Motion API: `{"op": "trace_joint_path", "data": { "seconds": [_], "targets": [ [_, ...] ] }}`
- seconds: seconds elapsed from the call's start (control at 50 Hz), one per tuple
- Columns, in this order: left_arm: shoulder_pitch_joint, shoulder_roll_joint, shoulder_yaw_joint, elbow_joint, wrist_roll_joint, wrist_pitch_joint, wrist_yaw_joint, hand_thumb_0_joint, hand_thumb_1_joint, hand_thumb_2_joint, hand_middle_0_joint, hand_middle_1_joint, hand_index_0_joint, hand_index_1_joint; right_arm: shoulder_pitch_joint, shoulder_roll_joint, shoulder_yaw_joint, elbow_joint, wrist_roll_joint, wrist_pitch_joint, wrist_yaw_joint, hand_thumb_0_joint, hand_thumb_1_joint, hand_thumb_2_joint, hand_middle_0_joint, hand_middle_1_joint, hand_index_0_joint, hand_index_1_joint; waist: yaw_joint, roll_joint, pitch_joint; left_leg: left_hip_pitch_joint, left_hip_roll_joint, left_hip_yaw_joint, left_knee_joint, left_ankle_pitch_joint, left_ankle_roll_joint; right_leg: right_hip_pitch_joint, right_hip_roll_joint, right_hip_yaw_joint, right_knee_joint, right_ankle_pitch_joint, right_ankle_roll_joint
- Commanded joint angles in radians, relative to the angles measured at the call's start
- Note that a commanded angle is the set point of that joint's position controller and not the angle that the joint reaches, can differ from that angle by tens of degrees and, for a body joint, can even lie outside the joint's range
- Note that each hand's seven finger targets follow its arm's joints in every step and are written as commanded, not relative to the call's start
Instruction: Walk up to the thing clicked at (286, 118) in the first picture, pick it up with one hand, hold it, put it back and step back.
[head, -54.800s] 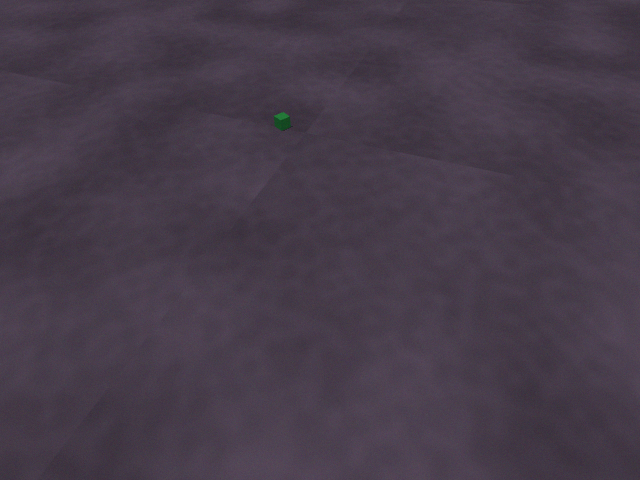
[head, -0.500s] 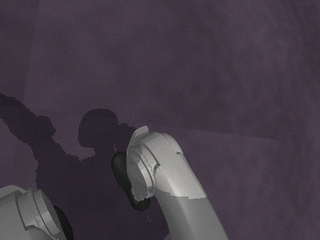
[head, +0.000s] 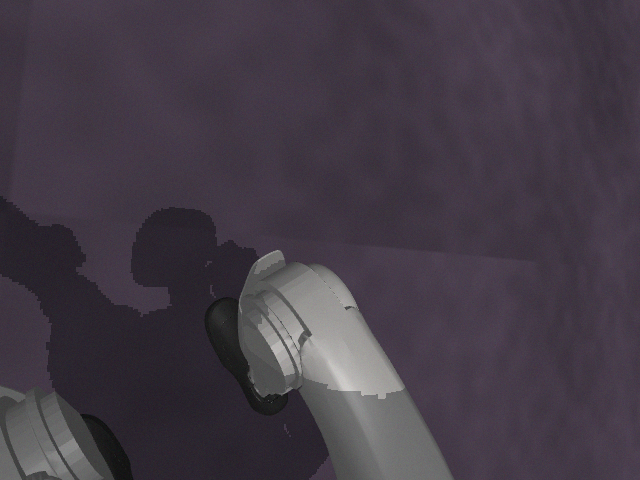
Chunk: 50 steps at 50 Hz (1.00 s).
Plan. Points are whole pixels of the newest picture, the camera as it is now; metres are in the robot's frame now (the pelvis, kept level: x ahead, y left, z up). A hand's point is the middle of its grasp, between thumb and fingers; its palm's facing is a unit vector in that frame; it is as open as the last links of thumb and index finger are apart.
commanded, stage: rest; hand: left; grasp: from above
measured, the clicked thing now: out of the picture +0.54 +0.27 -0.29
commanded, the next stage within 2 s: open in 1.10 s
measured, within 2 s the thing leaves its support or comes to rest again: neither
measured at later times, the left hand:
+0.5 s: hand out of the picture +0.53 +0.27 -0.26, palm faces -0.28 -0.33 -0.90, open 9.7 cm
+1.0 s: hand out of the picture +0.53 +0.27 -0.26, palm faces -0.28 -0.34 -0.90, open 9.8 cm
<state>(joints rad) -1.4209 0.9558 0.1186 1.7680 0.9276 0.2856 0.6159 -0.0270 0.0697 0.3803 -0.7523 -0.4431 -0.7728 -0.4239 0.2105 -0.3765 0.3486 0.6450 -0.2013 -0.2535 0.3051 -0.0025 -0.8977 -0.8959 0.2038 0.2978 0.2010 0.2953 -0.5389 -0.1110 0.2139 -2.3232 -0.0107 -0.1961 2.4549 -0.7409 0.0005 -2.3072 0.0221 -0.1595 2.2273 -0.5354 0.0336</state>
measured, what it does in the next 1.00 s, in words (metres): stands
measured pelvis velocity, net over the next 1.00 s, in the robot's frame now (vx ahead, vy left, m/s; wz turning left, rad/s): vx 0.00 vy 0.00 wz -0.03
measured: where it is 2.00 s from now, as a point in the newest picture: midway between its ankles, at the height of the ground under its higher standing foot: (193, 434)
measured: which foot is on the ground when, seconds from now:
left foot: down 0.00-1.00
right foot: down 0.00-1.00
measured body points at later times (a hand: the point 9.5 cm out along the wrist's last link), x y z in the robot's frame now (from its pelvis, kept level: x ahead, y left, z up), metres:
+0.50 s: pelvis +0.00 +0.00 +0.00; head +0.33 +0.09 +0.29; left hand +0.54 +0.28 -0.20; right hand -0.03 -0.23 -0.03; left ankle +0.06 +0.12 -0.30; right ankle +0.14 -0.11 -0.30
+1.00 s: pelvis +0.00 +0.00 +0.01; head +0.33 +0.10 +0.29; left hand +0.55 +0.28 -0.20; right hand -0.03 -0.23 -0.02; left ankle +0.06 +0.12 -0.30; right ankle +0.14 -0.11 -0.30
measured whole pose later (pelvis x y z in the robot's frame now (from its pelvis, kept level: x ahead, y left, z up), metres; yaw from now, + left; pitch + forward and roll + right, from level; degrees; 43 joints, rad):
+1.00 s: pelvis +0.00 +0.00 +0.01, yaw -2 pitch +34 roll -15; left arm -1.44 1.02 0.11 1.76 0.91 0.29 0.61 -0.03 0.02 0.45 -0.74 -0.50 -0.76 -0.48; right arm 0.20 -0.40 0.39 0.62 -0.21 -0.27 0.29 0.01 -0.91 -0.90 0.20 0.30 0.20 0.30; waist -0.55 -0.13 0.24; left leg -2.31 -0.01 -0.22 2.45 -0.74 0.01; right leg -2.28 0.03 -0.18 2.20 -0.54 0.04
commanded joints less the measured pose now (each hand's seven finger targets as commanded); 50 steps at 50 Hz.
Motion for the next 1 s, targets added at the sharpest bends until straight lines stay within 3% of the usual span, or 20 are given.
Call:
{"op": "trace_joint_path", "data": {
  "seconds": [0.0,0.26,0.34,0.5,0.62,0.68,0.98],
  "targets": [
    [-0.352,0.151,-0.042,-0.164,0.018,-0.013,0.053,0.000,0.611,0.676,-1.015,-0.605,-1.021,-0.597,0.254,-0.343,-0.077,0.055,-0.002,0.008,-0.003,0.000,-0.889,-0.894,0.201,0.301,0.201,0.301,-0.083,0.616,-0.710,0.446,0.039,0.059,-0.265,0.261,0.005,0.570,0.047,-0.087,-0.154,0.202,-0.052],
    [-0.343,0.194,-0.025,-0.160,0.013,-0.005,0.064,0.000,0.596,0.681,-1.014,-0.591,-1.013,-0.589,0.262,-0.365,-0.061,0.048,-0.002,0.001,0.002,0.000,-0.888,-0.895,0.201,0.300,0.200,0.300,-0.086,0.626,-0.715,0.484,0.050,0.037,-0.267,0.343,-0.003,0.588,0.046,-0.097,-0.143,0.266,-0.052],
    [-0.327,0.180,-0.037,-0.133,0.003,-0.006,0.058,0.000,0.611,0.687,-1.018,-0.601,-1.019,-0.598,0.252,-0.363,-0.054,0.040,-0.006,-0.004,0.004,0.000,-0.888,-0.895,0.201,0.300,0.200,0.300,-0.094,0.602,-0.665,0.437,0.045,0.040,-0.263,0.298,0.003,0.572,0.047,-0.098,-0.151,0.232,-0.050],
    [-0.338,0.204,-0.044,-0.157,0.009,-0.004,0.052,0.000,0.572,0.685,-0.978,-0.618,-0.982,-0.612,0.249,-0.365,-0.052,0.034,-0.007,-0.003,-0.007,0.000,-0.889,-0.895,0.201,0.300,0.200,0.300,-0.091,0.604,-0.675,0.441,0.047,0.039,-0.273,0.268,0.003,0.583,0.052,-0.098,-0.164,0.207,-0.050],
    [-0.330,0.224,-0.038,-0.182,0.009,-0.002,0.044,0.000,0.576,0.704,-1.004,-0.589,-0.996,-0.595,0.251,-0.371,-0.046,0.031,-0.001,-0.002,-0.009,0.000,-0.889,-0.897,0.201,0.300,0.200,0.300,-0.088,0.606,-0.702,0.454,0.053,0.038,-0.262,0.314,0.004,0.612,0.047,-0.094,-0.164,0.250,-0.047],
    [-0.324,0.234,-0.039,-0.161,0.012,0.000,0.045,0.000,0.585,0.719,-1.008,-0.599,-0.999,-0.605,0.248,-0.365,-0.042,0.034,-0.003,-0.002,-0.012,0.000,-0.888,-0.896,0.201,0.301,0.200,0.301,-0.086,0.592,-0.685,0.418,0.048,0.045,-0.262,0.282,0.009,0.617,0.050,-0.091,-0.170,0.226,-0.046],
    [-0.297,0.208,-0.046,-0.138,0.012,-0.003,0.046,0.000,0.589,0.736,-0.995,-0.639,-0.991,-0.641,0.237,-0.365,-0.039,0.020,-0.003,-0.005,-0.013,0.000,-0.889,-0.896,0.200,0.300,0.200,0.300,-0.098,0.607,-0.637,0.460,0.052,0.023,-0.282,0.295,-0.003,0.555,0.047,-0.110,-0.159,0.219,-0.051]
  ]
}}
